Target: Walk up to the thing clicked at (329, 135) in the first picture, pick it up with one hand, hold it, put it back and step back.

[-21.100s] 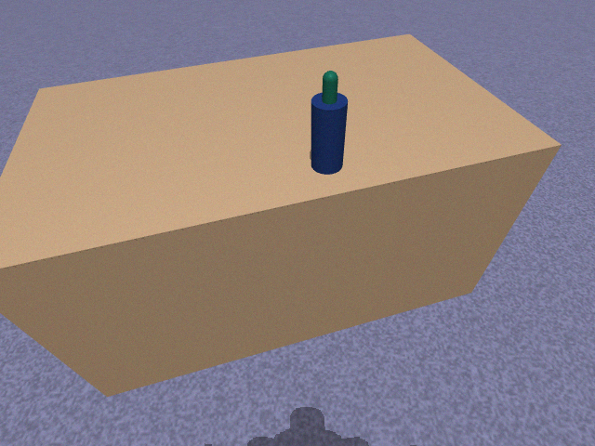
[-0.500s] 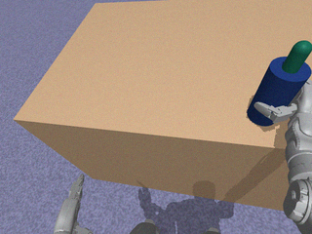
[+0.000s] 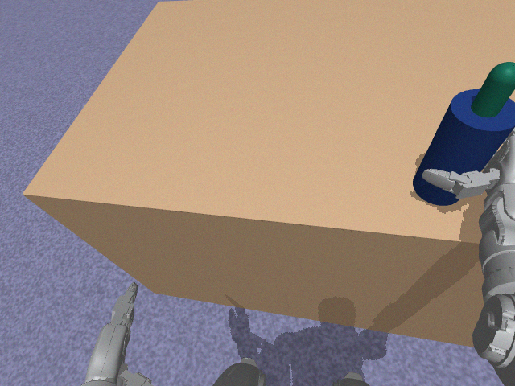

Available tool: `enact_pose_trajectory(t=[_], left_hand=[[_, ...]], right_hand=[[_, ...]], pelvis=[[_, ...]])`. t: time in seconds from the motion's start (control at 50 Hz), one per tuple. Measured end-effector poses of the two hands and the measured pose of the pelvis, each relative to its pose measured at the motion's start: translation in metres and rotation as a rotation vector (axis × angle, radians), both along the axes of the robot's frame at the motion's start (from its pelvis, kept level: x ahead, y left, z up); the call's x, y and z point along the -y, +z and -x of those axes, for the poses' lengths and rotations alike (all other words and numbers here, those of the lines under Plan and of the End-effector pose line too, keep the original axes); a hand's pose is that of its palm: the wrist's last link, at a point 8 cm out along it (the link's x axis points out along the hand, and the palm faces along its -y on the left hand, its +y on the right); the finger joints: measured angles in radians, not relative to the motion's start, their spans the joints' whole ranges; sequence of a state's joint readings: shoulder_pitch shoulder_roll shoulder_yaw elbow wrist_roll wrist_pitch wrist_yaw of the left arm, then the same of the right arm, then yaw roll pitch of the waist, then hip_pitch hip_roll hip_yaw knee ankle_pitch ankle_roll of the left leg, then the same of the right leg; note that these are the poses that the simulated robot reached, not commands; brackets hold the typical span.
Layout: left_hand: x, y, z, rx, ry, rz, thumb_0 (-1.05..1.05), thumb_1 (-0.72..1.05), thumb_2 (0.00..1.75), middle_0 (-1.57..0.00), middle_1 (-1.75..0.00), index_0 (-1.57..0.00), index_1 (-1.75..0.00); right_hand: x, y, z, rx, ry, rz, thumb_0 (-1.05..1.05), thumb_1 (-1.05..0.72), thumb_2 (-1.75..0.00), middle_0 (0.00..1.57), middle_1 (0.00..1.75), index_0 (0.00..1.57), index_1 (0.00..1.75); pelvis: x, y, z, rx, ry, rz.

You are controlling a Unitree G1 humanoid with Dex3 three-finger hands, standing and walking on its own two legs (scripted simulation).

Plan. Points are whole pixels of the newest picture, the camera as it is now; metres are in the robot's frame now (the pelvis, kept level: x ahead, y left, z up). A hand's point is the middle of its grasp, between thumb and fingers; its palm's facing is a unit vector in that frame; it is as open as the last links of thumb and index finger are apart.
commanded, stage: lower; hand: right
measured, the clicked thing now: (466, 138) +0.48 -0.21 +0.11
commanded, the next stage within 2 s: open in 0.18 s
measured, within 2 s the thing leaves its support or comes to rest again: neither
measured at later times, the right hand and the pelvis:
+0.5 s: hand (463, 158) +0.48 -0.22 +0.07, palm faces +0.20 +0.98 +0.02, open 11.0 cm; pelvis -0.01 +0.00 -0.01, yaw +0 degrees
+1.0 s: hand (495, 127) +0.48 -0.24 +0.12, palm faces +0.26 +0.97 +0.00, open 15.9 cm; pelvis +0.01 +0.00 +0.01, yaw +0 degrees
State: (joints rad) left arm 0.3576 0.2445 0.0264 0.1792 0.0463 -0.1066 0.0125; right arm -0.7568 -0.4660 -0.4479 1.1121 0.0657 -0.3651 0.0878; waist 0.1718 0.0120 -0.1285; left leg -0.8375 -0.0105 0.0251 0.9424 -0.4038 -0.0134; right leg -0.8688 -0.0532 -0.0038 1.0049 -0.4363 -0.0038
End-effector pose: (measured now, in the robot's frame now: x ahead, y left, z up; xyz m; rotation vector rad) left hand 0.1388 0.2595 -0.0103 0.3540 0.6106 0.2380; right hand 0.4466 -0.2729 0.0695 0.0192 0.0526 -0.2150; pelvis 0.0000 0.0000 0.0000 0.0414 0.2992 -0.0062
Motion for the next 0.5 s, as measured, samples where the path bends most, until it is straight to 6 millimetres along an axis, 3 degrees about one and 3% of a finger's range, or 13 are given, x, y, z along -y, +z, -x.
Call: enact_pose_trajectory(t=[0.5], left_hand=[[0.004,-0.003,0.011,-0.006,0.001,0.005,-0.01,-0.54,0.06,-0.06,-0.05,-0.05,-0.06]], right_hand=[[0.000,-0.003,0.003,0.019,0.011,0.001,0.00,0.38,-0.60,0.80,0.73,0.82,0.73]], pelvis=[[0.003,-0.006,0.008,-0.007,0.005,-0.001]])
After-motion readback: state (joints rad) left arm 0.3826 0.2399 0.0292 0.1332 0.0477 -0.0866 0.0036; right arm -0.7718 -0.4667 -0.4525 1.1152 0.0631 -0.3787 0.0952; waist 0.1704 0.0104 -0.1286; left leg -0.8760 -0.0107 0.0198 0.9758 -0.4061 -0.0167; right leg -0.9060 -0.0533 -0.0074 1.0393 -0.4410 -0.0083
